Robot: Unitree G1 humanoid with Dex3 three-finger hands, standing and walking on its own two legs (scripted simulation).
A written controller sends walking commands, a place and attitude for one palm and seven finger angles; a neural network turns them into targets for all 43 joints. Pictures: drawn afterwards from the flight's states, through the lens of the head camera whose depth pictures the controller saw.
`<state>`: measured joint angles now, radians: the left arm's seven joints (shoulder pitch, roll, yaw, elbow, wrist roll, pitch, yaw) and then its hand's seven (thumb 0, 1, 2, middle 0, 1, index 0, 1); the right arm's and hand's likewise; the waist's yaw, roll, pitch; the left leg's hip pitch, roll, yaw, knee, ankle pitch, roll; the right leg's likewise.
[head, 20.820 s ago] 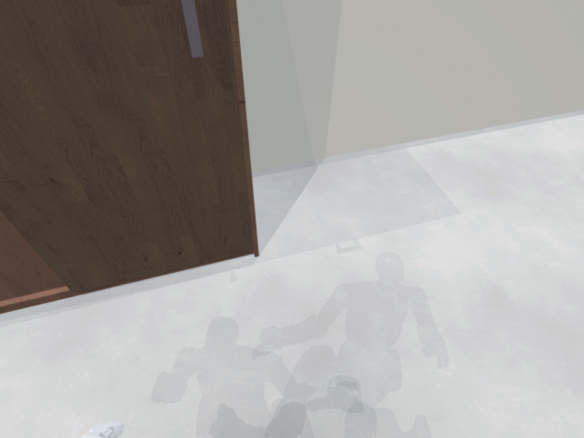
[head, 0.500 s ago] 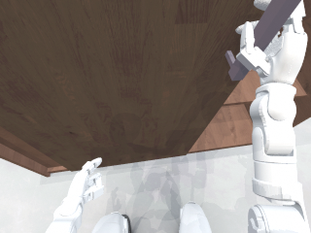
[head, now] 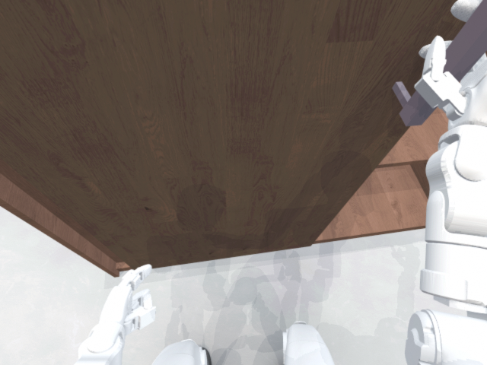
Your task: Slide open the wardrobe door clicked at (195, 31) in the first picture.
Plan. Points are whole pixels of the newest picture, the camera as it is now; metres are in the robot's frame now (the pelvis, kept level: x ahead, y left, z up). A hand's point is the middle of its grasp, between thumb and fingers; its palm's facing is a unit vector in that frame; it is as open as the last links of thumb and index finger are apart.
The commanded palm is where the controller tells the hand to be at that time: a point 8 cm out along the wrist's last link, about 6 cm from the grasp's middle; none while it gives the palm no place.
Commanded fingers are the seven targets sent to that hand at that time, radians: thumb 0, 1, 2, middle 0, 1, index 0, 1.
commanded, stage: step sideways, sliding the door along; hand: right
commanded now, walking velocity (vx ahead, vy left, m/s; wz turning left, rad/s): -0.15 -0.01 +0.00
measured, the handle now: (446, 48) +0.45 -0.25 +0.24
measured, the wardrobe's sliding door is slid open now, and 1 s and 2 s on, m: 0.60 0.60 0.60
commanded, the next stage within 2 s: stop walking and hold the door there in 0.36 s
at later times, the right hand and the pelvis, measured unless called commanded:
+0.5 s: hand (432, 75) +0.41 -0.23 +0.23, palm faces +0.41 +0.91 -0.09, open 6.6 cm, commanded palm +0.37 -0.24 +0.21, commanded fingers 0.00 -0.90 -0.90 0.45 1.40 0.45 1.40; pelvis +0.02 +0.00 +0.01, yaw +0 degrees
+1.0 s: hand (433, 75) +0.41 -0.22 +0.23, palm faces +0.33 +0.94 -0.09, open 6.2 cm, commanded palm +0.37 -0.24 +0.21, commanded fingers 0.00 -0.90 -0.90 0.45 1.40 0.45 1.40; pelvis -0.01 -0.02 +0.01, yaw +5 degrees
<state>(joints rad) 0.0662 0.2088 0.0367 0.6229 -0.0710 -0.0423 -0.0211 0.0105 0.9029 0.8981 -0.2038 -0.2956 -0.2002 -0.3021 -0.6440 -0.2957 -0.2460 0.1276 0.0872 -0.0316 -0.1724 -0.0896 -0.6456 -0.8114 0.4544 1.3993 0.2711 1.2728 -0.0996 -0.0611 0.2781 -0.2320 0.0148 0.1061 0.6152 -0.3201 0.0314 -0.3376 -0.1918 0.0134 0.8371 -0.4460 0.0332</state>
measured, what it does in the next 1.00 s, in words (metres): steps on the spot: right foot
